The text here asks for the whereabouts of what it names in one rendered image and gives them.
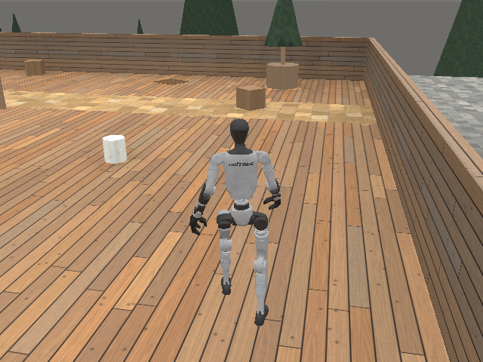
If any left robot upper arm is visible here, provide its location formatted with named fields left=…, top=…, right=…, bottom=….
left=204, top=152, right=225, bottom=195

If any robot right forearm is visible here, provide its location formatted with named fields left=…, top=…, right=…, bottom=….
left=270, top=179, right=281, bottom=201

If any robot left forearm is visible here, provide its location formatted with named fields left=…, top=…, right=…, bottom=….
left=192, top=183, right=211, bottom=218

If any right robot upper arm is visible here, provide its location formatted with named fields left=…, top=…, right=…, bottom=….
left=255, top=151, right=278, bottom=191

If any right robot thigh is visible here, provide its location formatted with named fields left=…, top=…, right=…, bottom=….
left=252, top=211, right=269, bottom=274

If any robot left foot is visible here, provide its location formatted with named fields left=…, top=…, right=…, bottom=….
left=221, top=277, right=232, bottom=295

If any robot left hand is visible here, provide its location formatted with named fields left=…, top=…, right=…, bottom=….
left=189, top=215, right=207, bottom=235

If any robot right hand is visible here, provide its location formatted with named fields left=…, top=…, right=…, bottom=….
left=263, top=197, right=281, bottom=210

